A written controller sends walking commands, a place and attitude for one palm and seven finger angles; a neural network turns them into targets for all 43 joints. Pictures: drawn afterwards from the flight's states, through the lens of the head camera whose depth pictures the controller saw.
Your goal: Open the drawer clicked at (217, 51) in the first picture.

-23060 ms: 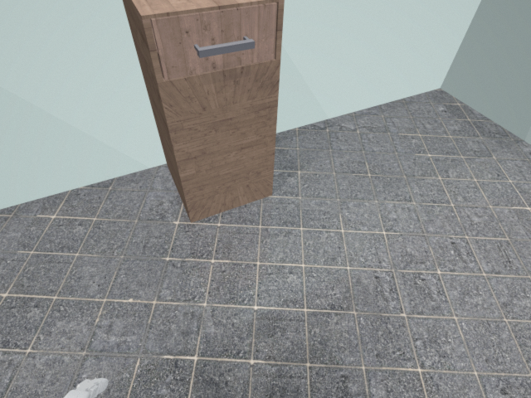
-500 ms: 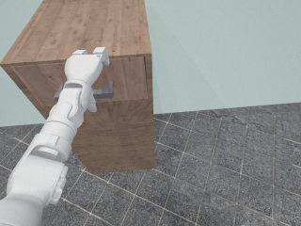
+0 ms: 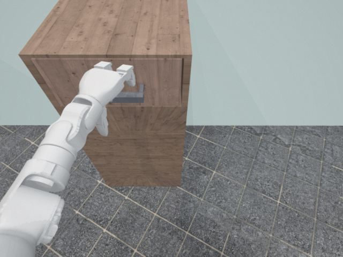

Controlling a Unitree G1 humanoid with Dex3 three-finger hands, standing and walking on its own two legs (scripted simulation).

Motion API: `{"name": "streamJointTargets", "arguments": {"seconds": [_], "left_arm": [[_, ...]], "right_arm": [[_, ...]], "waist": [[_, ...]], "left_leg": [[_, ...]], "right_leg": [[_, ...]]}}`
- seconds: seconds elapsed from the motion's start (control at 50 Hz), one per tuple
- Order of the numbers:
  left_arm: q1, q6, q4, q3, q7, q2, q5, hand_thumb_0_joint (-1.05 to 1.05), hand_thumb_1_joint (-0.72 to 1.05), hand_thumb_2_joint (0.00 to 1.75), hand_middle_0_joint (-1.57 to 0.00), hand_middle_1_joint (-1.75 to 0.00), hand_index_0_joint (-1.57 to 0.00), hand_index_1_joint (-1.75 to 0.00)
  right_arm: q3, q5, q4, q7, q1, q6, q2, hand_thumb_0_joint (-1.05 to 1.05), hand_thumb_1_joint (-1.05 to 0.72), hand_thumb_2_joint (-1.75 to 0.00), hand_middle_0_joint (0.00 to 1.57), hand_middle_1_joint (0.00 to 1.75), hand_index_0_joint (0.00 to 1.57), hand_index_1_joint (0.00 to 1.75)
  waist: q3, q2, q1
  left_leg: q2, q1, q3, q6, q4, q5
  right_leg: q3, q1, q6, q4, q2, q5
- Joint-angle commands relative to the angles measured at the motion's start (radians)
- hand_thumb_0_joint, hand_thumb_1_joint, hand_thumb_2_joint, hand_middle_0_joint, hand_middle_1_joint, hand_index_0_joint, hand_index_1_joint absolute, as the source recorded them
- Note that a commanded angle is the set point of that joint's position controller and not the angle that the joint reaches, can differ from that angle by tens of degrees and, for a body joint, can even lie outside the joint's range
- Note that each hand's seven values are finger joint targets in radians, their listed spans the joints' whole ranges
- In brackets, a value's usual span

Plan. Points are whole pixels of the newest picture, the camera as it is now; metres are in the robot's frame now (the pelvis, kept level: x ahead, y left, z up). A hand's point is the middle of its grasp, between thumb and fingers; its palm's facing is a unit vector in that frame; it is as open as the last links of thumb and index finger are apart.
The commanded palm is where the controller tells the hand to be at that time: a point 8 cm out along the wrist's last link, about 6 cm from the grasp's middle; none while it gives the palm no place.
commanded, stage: move the hooked fingers above the handle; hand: left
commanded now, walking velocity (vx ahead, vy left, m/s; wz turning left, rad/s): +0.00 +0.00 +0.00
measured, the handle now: (112, 92) +0.53 +0.19 +0.06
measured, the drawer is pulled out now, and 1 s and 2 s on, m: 0.00 0.00 0.00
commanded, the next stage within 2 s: lift the fingers back up to retry in 1.70 s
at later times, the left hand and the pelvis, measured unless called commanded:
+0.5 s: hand (88, 107) +0.43 +0.22 +0.10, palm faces -0.13 +0.04 -0.99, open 13.7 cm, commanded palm +0.44 +0.21 +0.17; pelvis -0.01 +0.00 +0.00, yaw -1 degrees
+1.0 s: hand (96, 94) +0.46 +0.21 +0.11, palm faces -0.14 +0.02 -0.99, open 13.7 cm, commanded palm +0.44 +0.21 +0.17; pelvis +0.00 +0.00 +0.01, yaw -4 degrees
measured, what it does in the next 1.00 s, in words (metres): stands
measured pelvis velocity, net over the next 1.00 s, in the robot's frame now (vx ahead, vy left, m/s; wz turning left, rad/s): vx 0.00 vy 0.00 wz -0.07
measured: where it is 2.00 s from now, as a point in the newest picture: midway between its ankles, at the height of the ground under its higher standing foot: outside the picture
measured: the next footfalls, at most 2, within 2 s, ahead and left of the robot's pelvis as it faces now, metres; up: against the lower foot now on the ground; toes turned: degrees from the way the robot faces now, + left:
none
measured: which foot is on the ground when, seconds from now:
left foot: down 0.00-1.00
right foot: down 0.00-1.00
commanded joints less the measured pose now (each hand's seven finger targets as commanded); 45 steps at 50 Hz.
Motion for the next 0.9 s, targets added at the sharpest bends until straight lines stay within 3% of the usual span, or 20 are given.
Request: {"name": "streamJointTargets", "arguments": {"seconds": [0.0, 0.04, 0.1, 0.16, 0.2, 0.22, 0.28, 0.32, 0.36, 0.42, 0.44, 0.5, 0.58, 0.62, 0.66, 0.7, 0.76, 0.78, 0.82, 0.88], "left_arm": [[-0.604, 0.132, -0.062, 0.289, 0.203, 0.327, 0.024, 0.0, -0.5, 0.3, -0.3, -1.2, -0.3, -1.2], [-0.585, 0.222, -0.006, 0.328, 0.225, 0.412, 0.069, 0.0, -0.5, 0.3, -0.3, -1.2, -0.3, -1.2], [-0.476, 0.362, 0.14, 0.258, 0.191, 0.339, 0.099, 0.0, -0.5, 0.3, -0.3, -1.2, -0.3, -1.2], [-0.442, 0.409, 0.133, 0.285, 0.136, 0.385, 0.084, 0.0, -0.5, 0.3, -0.3, -1.2, -0.3, -1.2], [-0.387, 0.422, 0.17, 0.274, 0.092, 0.371, 0.062, 0.0, -0.5, 0.3, -0.3, -1.2, -0.3, -1.2], [-0.345, 0.409, 0.178, 0.3, 0.069, 0.394, 0.046, 0.0, -0.5, 0.3, -0.3, -1.2, -0.3, -1.2], [-0.322, 0.358, 0.179, 0.252, -0.013, 0.348, 0.056, 0.0, -0.5, 0.3, -0.3, -1.2, -0.3, -1.2], [-0.358, 0.278, 0.103, 0.217, -0.055, 0.311, 0.068, 0.0, -0.5, 0.3, -0.3, -1.2, -0.3, -1.2], [-0.435, 0.185, -0.011, 0.148, -0.076, 0.235, 0.064, 0.0, -0.5, 0.3, -0.3, -1.2, -0.3, -1.2], [-0.605, 0.052, -0.277, 0.016, -0.072, 0.087, 0.02, 0.0, -0.5, 0.3, -0.3, -1.2, -0.3, -1.2], [-0.634, 0.024, -0.32, 0.05, -0.054, 0.119, 0.009, 0.0, -0.5, 0.3, -0.3, -1.2, -0.3, -1.2], [-0.671, -0.004, -0.317, 0.091, 0.021, 0.141, -0.006, 0.0, -0.5, 0.3, -0.3, -1.2, -0.3, -1.2], [-0.637, 0.084, -0.138, 0.187, 0.163, 0.199, 0.009, 0.0, -0.5, 0.3, -0.3, -1.2, -0.3, -1.2], [-0.563, 0.176, -0.012, 0.328, 0.216, 0.366, 0.04, 0.0, -0.5, 0.3, -0.3, -1.2, -0.3, -1.2], [-0.569, 0.268, 0.05, 0.257, 0.223, 0.328, 0.074, 0.0, -0.5, 0.3, -0.3, -1.2, -0.3, -1.2], [-0.512, 0.362, 0.158, 0.237, 0.201, 0.324, 0.102, 0.0, -0.5, 0.3, -0.3, -1.2, -0.3, -1.2], [-0.425, 0.419, 0.212, 0.24, 0.098, 0.335, 0.075, 0.0, -0.5, 0.3, -0.3, -1.2, -0.3, -1.2], [-0.411, 0.424, 0.232, 0.265, 0.072, 0.372, 0.067, 0.0, -0.5, 0.3, -0.3, -1.2, -0.3, -1.2], [-0.39, 0.417, 0.239, 0.249, 0.022, 0.363, 0.054, 0.0, -0.5, 0.3, -0.3, -1.2, -0.3, -1.2], [-0.316, 0.364, 0.244, 0.223, -0.041, 0.34, 0.066, 0.0, -0.5, 0.3, -0.3, -1.2, -0.3, -1.2]], "right_arm": [[-0.003, 0.001, -0.061, 0.03, 0.036, -0.018, -0.086, 0.0, -0.9, -0.9, 0.2, 0.3, 0.2, 0.3], [0.013, -0.006, -0.077, 0.038, -0.006, -0.002, -0.087, 0.0, -0.9, -0.9, 0.2, 0.3, 0.2, 0.3], [0.025, -0.001, -0.094, 0.046, -0.05, 0.022, -0.086, 0.0, -0.9, -0.9, 0.2, 0.3, 0.2, 0.3], [0.036, 0.01, -0.126, 0.033, -0.089, 0.05, -0.092, 0.0, -0.9, -0.9, 0.2, 0.3, 0.2, 0.3], [0.042, 0.018, -0.141, 0.011, -0.109, 0.06, -0.092, 0.0, -0.9, -0.9, 0.2, 0.3, 0.2, 0.3], [0.045, 0.022, -0.149, 0.003, -0.116, 0.065, -0.097, 0.0, -0.9, -0.9, 0.2, 0.3, 0.2, 0.3], [0.041, 0.025, -0.176, -0.02, -0.094, 0.056, -0.106, 0.0, -0.9, -0.9, 0.2, 0.3, 0.2, 0.3], [0.029, 0.022, -0.196, -0.027, -0.077, 0.039, -0.109, 0.0, -0.9, -0.9, 0.2, 0.3, 0.2, 0.3], [0.017, 0.015, -0.193, -0.027, -0.046, 0.019, -0.101, 0.0, -0.9, -0.9, 0.2, 0.3, 0.2, 0.3], [-0.007, -0.001, -0.185, -0.021, -0.008, -0.016, -0.074, 0.0, -0.9, -0.9, 0.2, 0.3, 0.2, 0.3], [-0.015, -0.001, -0.164, -0.019, 0.004, -0.026, -0.073, 0.0, -0.9, -0.9, 0.2, 0.3, 0.2, 0.3], [-0.023, -0.004, -0.122, -0.006, 0.036, -0.038, -0.074, 0.0, -0.9, -0.9, 0.2, 0.3, 0.2, 0.3], [-0.01, 0.0, -0.071, 0.025, 0.027, -0.034, -0.078, 0.0, -0.9, -0.9, 0.2, 0.3, 0.2, 0.3], [0.004, -0.005, -0.066, 0.03, 0.0, -0.017, -0.095, 0.0, -0.9, -0.9, 0.2, 0.3, 0.2, 0.3], [0.023, -0.002, -0.083, 0.035, -0.042, -0.005, -0.08, 0.0, -0.9, -0.9, 0.2, 0.3, 0.2, 0.3], [0.026, -0.002, -0.085, 0.039, -0.058, 0.009, -0.089, 0.0, -0.9, -0.9, 0.2, 0.3, 0.2, 0.3], [0.031, 0.009, -0.122, 0.029, -0.067, 0.042, -0.101, 0.0, -0.9, -0.9, 0.2, 0.3, 0.2, 0.3], [0.034, 0.014, -0.127, 0.017, -0.078, 0.051, -0.105, 0.0, -0.9, -0.9, 0.2, 0.3, 0.2, 0.3], [0.04, 0.021, -0.146, -0.001, -0.089, 0.06, -0.11, 0.0, -0.9, -0.9, 0.2, 0.3, 0.2, 0.3], [0.045, 0.028, -0.17, -0.021, -0.083, 0.057, -0.111, 0.0, -0.9, -0.9, 0.2, 0.3, 0.2, 0.3]], "waist": [[-0.398, 0.065, -0.023], [-0.437, 0.093, 0.02], [-0.396, 0.048, 0.037], [-0.406, -0.07, 0.059], [-0.348, -0.172, 0.051], [-0.341, -0.21, 0.061], [-0.259, -0.242, 0.02], [-0.274, -0.219, -0.01], [-0.27, -0.121, -0.045], [-0.348, 0.045, -0.093], [-0.375, 0.115, -0.089], [-0.394, 0.124, -0.091], [-0.362, 0.069, -0.053], [-0.377, 0.028, 0.0], [-0.37, 0.047, 0.014], [-0.376, 0.042, 0.027], [-0.382, -0.079, 0.032], [-0.353, -0.144, 0.03], [-0.31, -0.207, 0.024], [-0.22, -0.233, 0.018]], "left_leg": [[-0.035, 0.172, 0.038, 0.015, -0.055, 0.36], [-0.036, 0.132, 0.063, 0.01, -0.066, 0.399], [-0.022, 0.098, 0.09, 0.005, -0.092, 0.406], [-0.018, 0.085, 0.103, 0.017, -0.126, 0.373], [-0.019, 0.066, 0.113, 0.027, -0.146, 0.31], [-0.016, 0.054, 0.111, 0.029, -0.157, 0.29], [-0.014, 0.064, 0.109, 0.044, -0.163, 0.218], [-0.012, 0.095, 0.1, 0.054, -0.152, 0.208], [-0.014, 0.159, 0.086, 0.057, -0.128, 0.208], [-0.021, 0.304, 0.06, 0.059, -0.076, 0.275], [-0.021, 0.345, 0.043, 0.052, -0.062, 0.29], [-0.027, 0.355, 0.019, 0.033, -0.037, 0.33], [-0.028, 0.246, 0.019, 0.013, -0.061, 0.323], [-0.032, 0.151, 0.041, 0.012, -0.084, 0.305], [-0.031, 0.109, 0.069, 0.01, -0.097, 0.307], [-0.023, 0.097, 0.088, 0.005, -0.111, 0.318], [-0.02, 0.081, 0.106, 0.019, -0.124, 0.322], [-0.018, 0.061, 0.109, 0.025, -0.133, 0.292], [-0.019, 0.04, 0.111, 0.034, -0.151, 0.242], [-0.018, 0.029, 0.112, 0.042, -0.157, 0.186]], "right_leg": [[-0.003, 0.105, -0.044, -0.038, 0.053, 0.284], [0.007, 0.196, -0.044, -0.031, 0.045, 0.345], [0.001, 0.234, -0.039, -0.039, 0.041, 0.375], [0.013, 0.322, -0.028, -0.06, 0.031, 0.383], [0.019, 0.34, -0.014, -0.091, 0.022, 0.36], [0.025, 0.368, -0.012, -0.102, 0.018, 0.34], [0.025, 0.292, -0.001, -0.129, 0.017, 0.281], [0.033, 0.268, -0.002, -0.134, 0.015, 0.269], [0.034, 0.18, -0.007, -0.128, 0.02, 0.25], [0.038, 0.086, -0.02, -0.113, 0.031, 0.236], [0.037, 0.051, -0.026, -0.105, 0.039, 0.219], [0.019, 0.012, -0.035, -0.083, 0.05, 0.222], [-0.009, 0.034, -0.043, -0.061, 0.058, 0.217], [0.001, 0.132, -0.042, -0.062, 0.052, 0.225], [0.006, 0.178, -0.039, -0.059, 0.041, 0.258], [0.007, 0.209, -0.037, -0.061, 0.038, 0.283], [0.016, 0.296, -0.022, -0.079, 0.03, 0.348], [0.021, 0.315, -0.014, -0.091, 0.024, 0.339], [0.028, 0.33, -0.006, -0.117, 0.015, 0.302], [0.032, 0.273, -0.002, -0.136, 0.016, 0.248]]}}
